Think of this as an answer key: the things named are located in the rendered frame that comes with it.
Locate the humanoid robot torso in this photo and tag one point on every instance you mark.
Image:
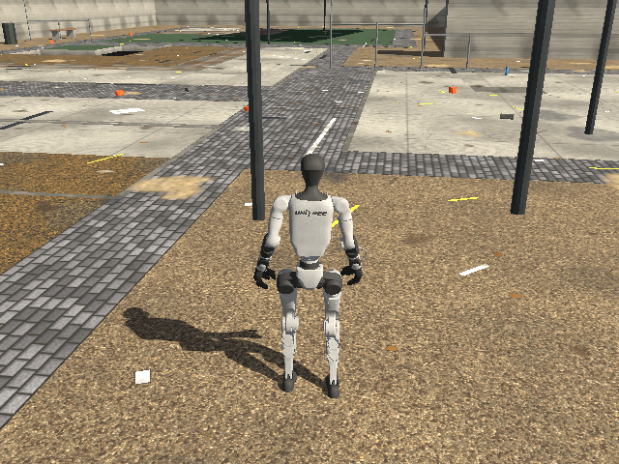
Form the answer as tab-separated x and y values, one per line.
310	226

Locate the right robot hand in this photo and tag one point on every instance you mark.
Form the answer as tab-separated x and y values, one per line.
349	271

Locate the right robot forearm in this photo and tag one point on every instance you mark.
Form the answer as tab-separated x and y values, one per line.
353	256

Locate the robot left upper arm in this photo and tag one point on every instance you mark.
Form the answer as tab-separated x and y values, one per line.
280	204

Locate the left robot forearm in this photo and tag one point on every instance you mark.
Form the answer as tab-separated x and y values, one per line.
264	256

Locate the left robot hand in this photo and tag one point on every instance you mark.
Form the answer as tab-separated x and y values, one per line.
258	275

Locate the robot right shin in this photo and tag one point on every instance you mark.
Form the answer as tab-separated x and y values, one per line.
332	351

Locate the robot right upper arm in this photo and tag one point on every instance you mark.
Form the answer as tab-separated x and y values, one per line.
341	206

